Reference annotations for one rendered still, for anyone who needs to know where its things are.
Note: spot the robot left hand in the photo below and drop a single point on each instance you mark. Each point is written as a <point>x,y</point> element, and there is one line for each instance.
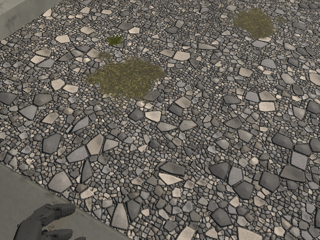
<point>31,228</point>

